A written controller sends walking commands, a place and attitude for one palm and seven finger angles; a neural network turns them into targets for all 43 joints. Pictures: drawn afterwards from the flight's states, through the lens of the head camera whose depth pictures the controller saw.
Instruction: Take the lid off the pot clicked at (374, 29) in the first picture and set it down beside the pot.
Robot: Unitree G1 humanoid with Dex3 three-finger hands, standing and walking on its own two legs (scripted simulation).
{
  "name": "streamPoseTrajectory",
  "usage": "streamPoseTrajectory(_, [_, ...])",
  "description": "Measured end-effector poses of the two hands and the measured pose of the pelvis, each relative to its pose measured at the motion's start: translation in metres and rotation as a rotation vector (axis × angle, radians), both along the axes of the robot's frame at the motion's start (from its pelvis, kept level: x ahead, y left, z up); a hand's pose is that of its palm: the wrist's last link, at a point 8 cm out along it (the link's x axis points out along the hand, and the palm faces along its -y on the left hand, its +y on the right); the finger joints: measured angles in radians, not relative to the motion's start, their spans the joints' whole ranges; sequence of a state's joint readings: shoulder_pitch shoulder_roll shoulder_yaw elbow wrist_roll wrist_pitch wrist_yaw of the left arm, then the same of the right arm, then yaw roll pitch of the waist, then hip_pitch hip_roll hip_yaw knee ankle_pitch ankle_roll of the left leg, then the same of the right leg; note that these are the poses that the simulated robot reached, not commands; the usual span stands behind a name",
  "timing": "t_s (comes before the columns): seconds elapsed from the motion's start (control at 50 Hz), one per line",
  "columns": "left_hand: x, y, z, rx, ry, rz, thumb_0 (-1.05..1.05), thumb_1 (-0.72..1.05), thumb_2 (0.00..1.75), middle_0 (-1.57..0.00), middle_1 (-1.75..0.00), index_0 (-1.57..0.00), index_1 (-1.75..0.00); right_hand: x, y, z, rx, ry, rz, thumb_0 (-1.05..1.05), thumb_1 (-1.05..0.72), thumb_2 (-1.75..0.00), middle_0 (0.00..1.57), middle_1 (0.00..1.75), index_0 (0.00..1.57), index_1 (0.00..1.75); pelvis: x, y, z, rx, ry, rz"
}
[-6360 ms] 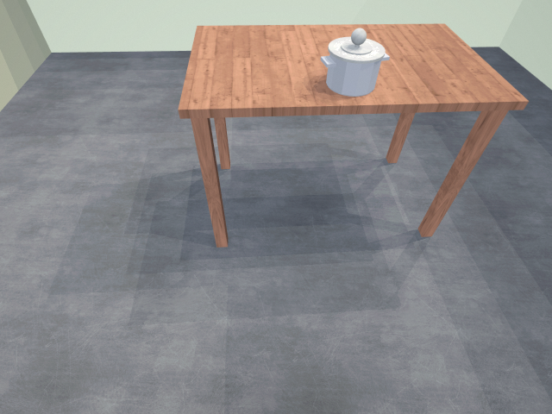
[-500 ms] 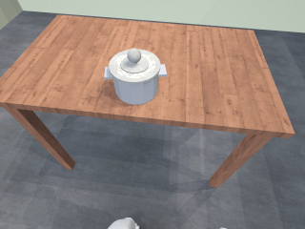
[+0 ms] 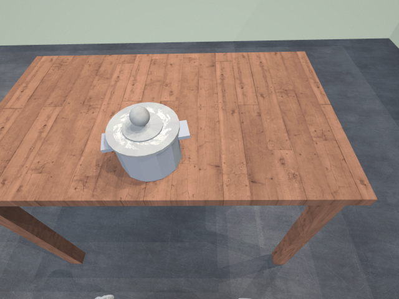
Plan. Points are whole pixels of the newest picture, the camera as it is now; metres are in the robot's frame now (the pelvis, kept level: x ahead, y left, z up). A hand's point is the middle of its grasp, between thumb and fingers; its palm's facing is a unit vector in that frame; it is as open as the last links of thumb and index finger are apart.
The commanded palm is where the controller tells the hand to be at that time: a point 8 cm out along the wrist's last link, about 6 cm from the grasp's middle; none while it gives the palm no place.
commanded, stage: come to a stop and stand still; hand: left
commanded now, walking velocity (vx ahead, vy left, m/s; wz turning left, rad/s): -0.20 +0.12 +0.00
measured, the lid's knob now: (139, 116) +0.46 +0.15 +0.11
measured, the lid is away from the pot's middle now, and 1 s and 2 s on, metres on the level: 0.00 0.00 0.00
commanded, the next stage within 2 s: look again from close up in 0.62 s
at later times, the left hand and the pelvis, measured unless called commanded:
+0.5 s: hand out of the picture -0.02 +0.22 -0.17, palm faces +0.06 -0.98 -0.20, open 7.4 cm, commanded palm none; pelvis -0.05 +0.03 +0.01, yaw +0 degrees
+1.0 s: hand out of the picture -0.07 +0.16 -0.17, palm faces +0.05 -0.98 -0.17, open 7.3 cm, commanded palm none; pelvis -0.06 +0.01 +0.01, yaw +0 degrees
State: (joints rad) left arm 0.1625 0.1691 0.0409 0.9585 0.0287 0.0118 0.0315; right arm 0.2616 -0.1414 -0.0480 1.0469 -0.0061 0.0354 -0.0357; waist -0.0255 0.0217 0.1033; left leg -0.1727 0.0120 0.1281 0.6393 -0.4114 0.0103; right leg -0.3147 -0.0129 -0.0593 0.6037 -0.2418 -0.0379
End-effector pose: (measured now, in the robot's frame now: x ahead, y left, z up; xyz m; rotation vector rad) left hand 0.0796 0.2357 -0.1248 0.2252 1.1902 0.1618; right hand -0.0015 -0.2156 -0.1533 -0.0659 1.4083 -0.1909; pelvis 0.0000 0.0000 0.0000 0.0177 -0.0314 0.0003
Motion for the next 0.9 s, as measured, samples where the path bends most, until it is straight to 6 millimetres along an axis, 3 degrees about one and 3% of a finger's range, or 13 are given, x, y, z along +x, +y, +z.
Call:
streamPoseTrajectory(0.16, [-0.035, -0.010, 0.008, 0.013, 0.074, 0.026, 0.00, 0.91, 0.89, -0.20, -0.30, -0.20, -0.30, 0.002, -0.021, 0.006, -0.008, 0.017, 0.004, 0.01, -0.91, -0.90, 0.20, 0.29, 0.19, 0.30, -0.016, -0.007, 0.010, 0.016, 0.025, -0.005])
streamPoseTrajectory(0.28, [-0.062, -0.001, 0.009, 0.006, 0.074, 0.047, 0.00, 0.91, 0.89, -0.20, -0.30, -0.20, -0.30, 0.004, -0.021, 0.014, -0.028, -0.041, 0.045, 0.01, -0.91, -0.90, 0.20, 0.29, 0.19, 0.30, -0.032, 0.001, 0.012, 0.022, 0.035, -0.015])
streamPoseTrajectory(0.38, [-0.087, 0.019, -0.004, -0.021, 0.078, 0.068, 0.00, 0.91, 0.89, -0.20, -0.30, -0.20, -0.30, -0.006, -0.005, 0.019, -0.055, -0.104, 0.062, 0.01, -0.91, -0.90, 0.20, 0.29, 0.19, 0.30, -0.044, 0.018, 0.006, -0.010, 0.031, -0.021])
streamPoseTrajectory(0.54, [-0.120, 0.030, -0.009, -0.066, 0.126, 0.096, 0.00, 0.91, 0.90, -0.20, -0.30, -0.20, -0.30, -0.056, 0.038, 0.026, -0.020, -0.037, 0.053, 0.01, -0.91, -0.90, 0.20, 0.29, 0.19, 0.30, -0.046, 0.030, 0.014, -0.008, 0.020, -0.002])
streamPoseTrajectory(0.64, [-0.134, 0.022, -0.007, -0.057, 0.191, 0.092, 0.00, 0.91, 0.90, -0.20, -0.30, -0.20, -0.30, -0.074, 0.049, 0.018, 0.028, 0.019, 0.027, 0.01, -0.91, -0.90, 0.20, 0.29, 0.20, 0.30, -0.044, 0.025, 0.012, 0.013, 0.034, -0.011])
streamPoseTrajectory(0.74, [-0.139, 0.003, -0.002, -0.035, 0.223, 0.079, 0.00, 0.91, 0.90, -0.20, -0.30, -0.20, -0.30, -0.088, 0.042, 0.008, 0.061, 0.077, 0.000, 0.01, -0.91, -0.90, 0.20, 0.29, 0.20, 0.30, -0.045, 0.015, 0.010, -0.006, 0.038, -0.013])
streamPoseTrajectory(0.9, [-0.153, -0.020, -0.011, -0.062, 0.208, 0.070, 0.00, 0.91, 0.90, -0.20, -0.30, -0.20, -0.30, -0.063, 0.013, 0.007, 0.004, -0.004, 0.020, 0.01, -0.91, -0.90, 0.20, 0.29, 0.20, 0.30, -0.054, 0.008, 0.006, -0.019, 0.025, 0.000])
